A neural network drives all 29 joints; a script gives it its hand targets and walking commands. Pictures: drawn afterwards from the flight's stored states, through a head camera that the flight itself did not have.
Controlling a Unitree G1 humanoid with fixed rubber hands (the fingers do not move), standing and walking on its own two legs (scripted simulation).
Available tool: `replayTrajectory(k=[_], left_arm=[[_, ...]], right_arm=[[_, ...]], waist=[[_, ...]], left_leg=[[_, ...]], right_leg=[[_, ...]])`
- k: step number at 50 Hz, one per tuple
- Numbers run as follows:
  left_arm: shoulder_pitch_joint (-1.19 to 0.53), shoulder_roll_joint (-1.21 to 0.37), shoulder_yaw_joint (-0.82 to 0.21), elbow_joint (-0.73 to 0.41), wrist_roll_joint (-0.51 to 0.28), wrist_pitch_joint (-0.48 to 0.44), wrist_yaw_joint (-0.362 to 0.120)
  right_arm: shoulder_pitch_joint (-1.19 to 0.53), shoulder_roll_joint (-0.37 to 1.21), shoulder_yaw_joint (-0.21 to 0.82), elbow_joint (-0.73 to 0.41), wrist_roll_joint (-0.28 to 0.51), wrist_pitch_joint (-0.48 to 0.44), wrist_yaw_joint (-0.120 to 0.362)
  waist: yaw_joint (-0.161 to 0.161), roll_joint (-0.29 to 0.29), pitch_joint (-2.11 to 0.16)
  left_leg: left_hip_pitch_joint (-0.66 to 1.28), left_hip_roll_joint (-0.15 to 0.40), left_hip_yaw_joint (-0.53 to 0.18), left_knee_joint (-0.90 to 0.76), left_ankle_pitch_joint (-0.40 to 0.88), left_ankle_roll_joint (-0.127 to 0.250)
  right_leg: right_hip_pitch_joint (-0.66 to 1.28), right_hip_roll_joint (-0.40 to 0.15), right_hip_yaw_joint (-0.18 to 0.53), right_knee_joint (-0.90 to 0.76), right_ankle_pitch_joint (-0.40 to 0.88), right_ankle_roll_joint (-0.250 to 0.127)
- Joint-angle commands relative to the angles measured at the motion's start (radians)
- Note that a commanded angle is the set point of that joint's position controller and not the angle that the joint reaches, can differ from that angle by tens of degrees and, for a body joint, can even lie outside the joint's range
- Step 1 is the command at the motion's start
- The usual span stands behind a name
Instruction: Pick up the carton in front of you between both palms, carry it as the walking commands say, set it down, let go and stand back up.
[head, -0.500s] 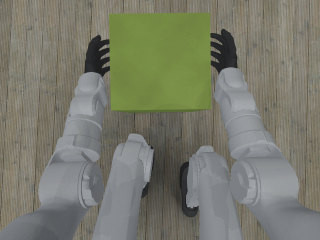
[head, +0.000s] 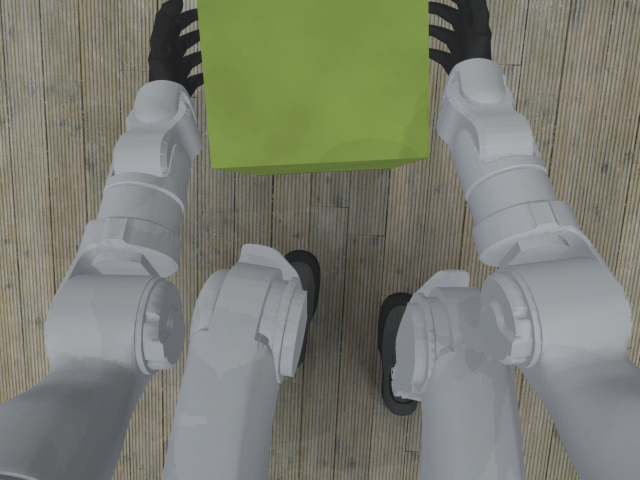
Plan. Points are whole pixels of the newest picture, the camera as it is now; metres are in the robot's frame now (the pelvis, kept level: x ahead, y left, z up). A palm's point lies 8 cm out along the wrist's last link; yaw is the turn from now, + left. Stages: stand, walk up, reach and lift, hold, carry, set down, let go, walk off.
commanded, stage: set down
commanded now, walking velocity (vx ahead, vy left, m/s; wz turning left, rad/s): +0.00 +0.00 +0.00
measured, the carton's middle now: (319, 87) +0.51 +0.09 -0.25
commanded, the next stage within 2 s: none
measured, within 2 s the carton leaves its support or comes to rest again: rests again in 0.14 s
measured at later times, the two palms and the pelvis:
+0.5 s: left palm (179, 89) +0.47 +0.23 -0.16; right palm (475, 64) +0.53 -0.07 -0.16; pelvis -0.01 -0.01 -0.01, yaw +0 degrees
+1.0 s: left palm (181, 109) +0.46 +0.24 -0.20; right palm (474, 89) +0.52 -0.08 -0.20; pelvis +0.00 -0.01 +0.00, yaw +0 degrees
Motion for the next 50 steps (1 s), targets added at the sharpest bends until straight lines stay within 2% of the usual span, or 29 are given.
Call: replayTrajectory(k=[1, 2, 3, 5, 7, 9, 10, 11, 12, 14, 18, 19, 21, 22, 23, 28, 31, 33, 34, 35, 36, 37, 40, 41, 43, 46, 47, 49, 50], left_arm=[[-0.571, -0.889, -0.321, -0.139, -0.069, -0.04, -0.281], [-0.581, -0.854, -0.323, -0.154, -0.052, -0.052, -0.285], [-0.601, -0.882, -0.323, -0.117, -0.036, -0.046, -0.288], [-0.593, -0.859, -0.232, -0.083, 0.013, -0.034, -0.308], [-0.632, -0.862, -0.28, -0.116, 0.007, -0.039, -0.3], [-0.59, -0.823, -0.227, -0.081, 0.043, -0.045, -0.293], [-0.603, -0.79, -0.254, -0.084, 0.011, -0.048, -0.29], [-0.634, -0.791, -0.233, -0.093, 0.001, -0.053, -0.287], [-0.648, -0.799, -0.206, -0.076, -0.001, -0.058, -0.289], [-0.599, -0.761, -0.171, -0.053, 0.036, -0.053, -0.307], [-0.641, -0.676, -0.107, -0.013, 0.026, -0.069, -0.311], [-0.614, -0.668, -0.073, 0.016, 0.068, -0.071, -0.317], [-0.656, -0.638, -0.127, 0.026, 0.04, -0.061, -0.317], [-0.578, -0.65, -0.068, 0.044, 0.071, -0.059, -0.319], [-0.607, -0.628, -0.083, 0.047, 0.062, -0.067, -0.313], [-0.56, -0.554, -0.056, 0.037, 0.117, -0.071, -0.31], [-0.555, -0.487, -0.019, 0.071, 0.116, -0.076, -0.304], [-0.513, -0.476, 0.018, 0.125, 0.144, -0.084, -0.3], [-0.536, -0.495, 0.004, 0.111, 0.133, -0.079, -0.302], [-0.454, -0.44, 0.052, 0.186, 0.156, -0.065, -0.311], [-0.509, -0.375, 0.047, 0.141, 0.172, -0.069, -0.305], [-0.459, -0.413, 0.031, 0.147, 0.18, -0.067, -0.289], [-0.405, -0.288, 0.062, 0.232, 0.155, -0.083, -0.274], [-0.393, -0.319, 0.076, 0.193, 0.187, -0.09, -0.254], [-0.4, -0.196, 0.086, 0.207, 0.13, -0.127, -0.23], [-0.257, 0.151, 0.109, 0.267, 0.103, -0.182, -0.115], [-0.212, 0.275, 0.143, 0.34, 0.089, -0.206, -0.086], [-0.227, 0.261, 0.126, 0.291, 0.014, -0.243, -0.079], [-0.201, 0.193, 0.08, 0.293, -0.027, -0.244, -0.078]], right_arm=[[-0.47, 0.949, 0.341, -0.079, 0.007, -0.022, 0.24], [-0.484, 0.96, 0.328, -0.072, 0.007, -0.029, 0.253], [-0.464, 0.959, 0.252, -0.042, -0.048, -0.023, 0.259], [-0.445, 0.937, 0.224, 0.032, -0.054, -0.018, 0.274], [-0.476, 0.939, 0.178, 0.0, -0.063, -0.025, 0.292], [-0.515, 0.935, 0.177, -0.027, -0.048, -0.031, 0.298], [-0.473, 0.919, 0.169, 0.016, -0.053, -0.02, 0.294], [-0.538, 0.861, 0.198, 0.06, -0.029, -0.026, 0.285], [-0.496, 0.889, 0.216, 0.054, -0.049, -0.026, 0.287], [-0.522, 0.843, 0.177, 0.079, -0.068, -0.029, 0.282], [-0.423, 0.816, 0.118, 0.166, -0.147, -0.012, 0.276], [-0.484, 0.829, 0.143, 0.131, -0.097, -0.028, 0.284], [-0.439, 0.78, 0.087, 0.186, -0.133, -0.019, 0.28], [-0.475, 0.757, 0.123, 0.167, -0.116, -0.021, 0.275], [-0.435, 0.749, 0.066, 0.192, -0.161, -0.02, 0.277], [-0.414, 0.692, 0.06, 0.184, -0.139, -0.022, 0.278], [-0.397, 0.583, 0.041, 0.219, -0.18, -0.027, 0.257], [-0.414, 0.583, 0.095, 0.266, -0.13, -0.031, 0.257], [-0.399, 0.553, 0.011, 0.258, -0.177, -0.034, 0.257], [-0.379, 0.578, 0.033, 0.217, -0.177, -0.023, 0.258], [-0.406, 0.546, 0.04, 0.224, -0.121, -0.017, 0.27], [-0.332, 0.516, -0.006, 0.294, -0.184, -0.02, 0.252], [-0.359, 0.407, 0.057, 0.27, -0.139, -0.03, 0.241], [-0.305, 0.367, 0.015, 0.244, -0.135, -0.045, 0.225], [-0.33, 0.272, 0.049, 0.237, -0.106, -0.064, 0.193], [-0.278, -0.103, 0.045, 0.2, -0.066, -0.107, 0.113], [-0.26, -0.206, 0.032, 0.19, -0.042, -0.119, 0.096], [-0.274, -0.163, 0.107, 0.154, 0.019, -0.128, 0.091], [-0.286, -0.114, 0.165, 0.129, 0.063, -0.127, 0.101]], waist=[[0.065, -0.079, -1.259], [0.08, -0.077, -1.152], [0.01, -0.067, -1.096], [0.06, -0.034, -1.048], [0.023, -0.008, -1.05], [0.108, -0.024, -1.074], [0.075, -0.011, -1.1], [0.108, -0.005, -1.072], [0.064, -0.067, -1.037], [0.1, -0.088, -0.999], [0.021, -0.14, -0.903], [0.109, -0.13, -0.887], [0.021, -0.059, -0.88], [0.07, -0.068, -0.841], [0.007, -0.092, -0.833], [0.088, -0.062, -0.818], [0.019, -0.099, -0.718], [0.089, -0.061, -0.718], [0.015, -0.078, -0.715], [0.031, -0.138, -0.722], [0.091, -0.073, -0.702], [0.012, -0.073, -0.696], [0.067, -0.099, -0.681], [0.002, -0.062, -0.681], [0.074, -0.045, -0.736], [0.056, -0.046, -0.766], [0.107, -0.013, -0.782], [0.107, -0.067, -0.853], [0.123, -0.006, -0.886]], left_leg=[[0.876, -0.086, -0.057, -0.109, 0.416, -0.049], [0.794, -0.08, -0.061, -0.107, 0.349, -0.044], [0.716, -0.088, -0.089, -0.14, 0.279, -0.047], [0.67, -0.075, -0.043, -0.117, 0.249, -0.043], [0.645, -0.081, -0.076, -0.106, 0.238, -0.044], [0.666, -0.074, -0.062, -0.104, 0.285, -0.034], [0.701, -0.075, -0.06, -0.107, 0.301, -0.05], [0.717, -0.067, -0.058, -0.119, 0.293, -0.056], [0.633, -0.07, -0.06, -0.108, 0.252, -0.047], [0.583, -0.063, -0.047, -0.096, 0.225, -0.038], [0.508, -0.059, -0.062, -0.107, 0.141, -0.039], [0.46, -0.047, -0.027, -0.078, 0.145, -0.025], [0.519, -0.04, -0.063, -0.086, 0.099, -0.037], [0.448, -0.044, -0.057, -0.099, 0.143, -0.039], [0.479, -0.059, -0.092, -0.117, 0.098, -0.023], [0.443, -0.047, -0.046, -0.114, 0.099, -0.032], [0.418, -0.034, -0.081, -0.121, 0.073, -0.028], [0.408, -0.03, -0.056, -0.11, 0.074, -0.029], [0.368, -0.037, -0.061, -0.101, 0.059, -0.041], [0.404, -0.04, -0.09, -0.122, 0.077, -0.009], [0.391, -0.015, -0.067, -0.079, 0.072, -0.008], [0.438, -0.031, -0.081, -0.128, 0.007, -0.022], [0.439, -0.016, -0.079, -0.083, 0.091, -0.027], [0.445, -0.017, -0.083, -0.115, 0.061, -0.024], [0.485, -0.007, -0.083, -0.114, 0.119, -0.034], [0.52, 0.017, -0.075, -0.116, 0.143, -0.055], [0.502, 0.019, -0.077, -0.105, 0.146, -0.066], [0.573, 0.03, -0.104, -0.102, 0.228, -0.044], [0.609, 0.02, -0.091, -0.113, 0.278, -0.042]], right_leg=[[0.383, 0.05, 0.054, -0.223, 0.296, 0.0], [0.294, 0.057, 0.039, -0.197, 0.254, 0.002], [0.316, 0.073, 0.033, -0.187, 0.229, -0.004], [0.264, 0.054, 0.077, -0.23, 0.187, -0.021], [0.247, 0.057, 0.055, -0.179, 0.202, -0.024], [0.238, 0.066, 0.081, -0.197, 0.212, -0.03], [0.281, 0.057, 0.049, -0.167, 0.245, -0.014], [0.283, 0.046, 0.07, -0.191, 0.215, -0.012], [0.252, 0.055, 0.06, -0.199, 0.194, -0.013], [0.248, 0.05, 0.076, -0.218, 0.161, -0.022], [0.306, 0.034, 0.105, -0.24, 0.164, -0.033], [0.282, 0.039, 0.114, -0.245, 0.14, -0.026], [0.306, 0.031, 0.108, -0.222, 0.132, -0.033], [0.262, 0.035, 0.11, -0.227, 0.164, -0.031], [0.27, 0.038, 0.09, -0.231, 0.133, -0.022], [0.238, 0.028, 0.107, -0.246, 0.104, -0.035], [0.223, 0.018, 0.107, -0.245, 0.094, -0.029], [0.247, 0.024, 0.118, -0.245, 0.093, -0.027], [0.255, 0.018, 0.106, -0.244, 0.108, -0.035], [0.215, 0.034, 0.106, -0.255, 0.104, -0.016], [0.197, 0.01, 0.142, -0.245, 0.088, -0.021], [0.256, 0.036, 0.103, -0.243, 0.048, -0.018], [0.256, 0.004, 0.138, -0.239, 0.09, -0.015], [0.259, 0.03, 0.094, -0.225, 0.088, -0.017], [0.265, 0.004, 0.119, -0.232, 0.124, -0.004], [0.296, -0.015, 0.092, -0.216, 0.149, 0.022], [0.323, -0.049, 0.107, -0.197, 0.156, 0.023], [0.269, -0.053, 0.099, -0.194, 0.202, 0.034], [0.299, -0.055, 0.123, -0.198, 0.239, 0.022]])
